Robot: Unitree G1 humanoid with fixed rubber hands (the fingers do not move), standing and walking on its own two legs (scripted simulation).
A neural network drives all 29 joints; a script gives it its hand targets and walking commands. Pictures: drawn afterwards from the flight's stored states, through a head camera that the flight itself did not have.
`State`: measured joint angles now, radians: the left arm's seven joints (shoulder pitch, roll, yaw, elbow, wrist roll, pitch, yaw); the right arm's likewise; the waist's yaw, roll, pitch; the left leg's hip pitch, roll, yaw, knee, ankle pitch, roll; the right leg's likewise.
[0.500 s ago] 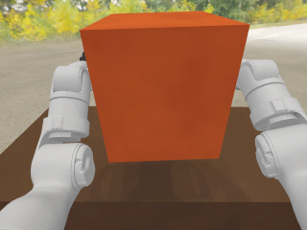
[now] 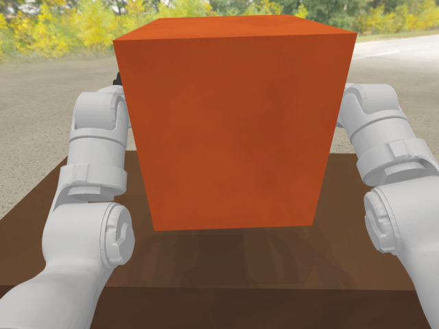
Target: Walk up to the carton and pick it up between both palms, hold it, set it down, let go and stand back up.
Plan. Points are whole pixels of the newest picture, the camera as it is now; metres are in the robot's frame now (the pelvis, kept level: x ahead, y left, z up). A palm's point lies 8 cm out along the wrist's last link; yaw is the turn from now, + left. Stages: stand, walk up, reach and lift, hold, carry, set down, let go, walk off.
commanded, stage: set down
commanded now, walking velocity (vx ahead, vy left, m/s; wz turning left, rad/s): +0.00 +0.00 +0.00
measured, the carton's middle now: (228, 111) +0.38 +0.00 +0.32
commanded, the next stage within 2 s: none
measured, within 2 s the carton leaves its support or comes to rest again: neither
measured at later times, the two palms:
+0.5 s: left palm (122, 110) +0.40 +0.19 +0.32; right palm (309, 124) +0.39 -0.15 +0.29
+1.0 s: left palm (142, 129) +0.41 +0.17 +0.27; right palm (315, 142) +0.41 -0.17 +0.25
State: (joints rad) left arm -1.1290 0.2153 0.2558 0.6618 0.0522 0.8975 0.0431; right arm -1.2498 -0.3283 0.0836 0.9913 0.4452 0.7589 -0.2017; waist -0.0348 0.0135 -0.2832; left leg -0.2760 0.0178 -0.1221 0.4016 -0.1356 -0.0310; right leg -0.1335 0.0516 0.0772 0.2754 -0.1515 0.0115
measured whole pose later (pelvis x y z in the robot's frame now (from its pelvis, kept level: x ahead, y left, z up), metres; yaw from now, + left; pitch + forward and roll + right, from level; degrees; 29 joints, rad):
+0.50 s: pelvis +0.00 +0.00 +0.00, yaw +0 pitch -3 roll -1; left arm -1.07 0.22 0.33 0.62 0.12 0.71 -0.03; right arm -1.12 -0.21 0.00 0.94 0.35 0.50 -0.20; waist -0.07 -0.03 -0.14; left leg -0.18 0.00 -0.11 0.35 -0.12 -0.02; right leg -0.05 0.03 0.08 0.25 -0.16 0.02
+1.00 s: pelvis +0.02 +0.00 +0.00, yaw -1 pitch -2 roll -1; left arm -0.87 0.12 0.33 0.33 0.11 0.73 0.01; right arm -0.92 -0.23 0.05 0.69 0.38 0.51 -0.22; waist -0.08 -0.02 -0.10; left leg -0.17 0.01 -0.09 0.38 -0.17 -0.02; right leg -0.03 0.03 0.09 0.25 -0.18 0.02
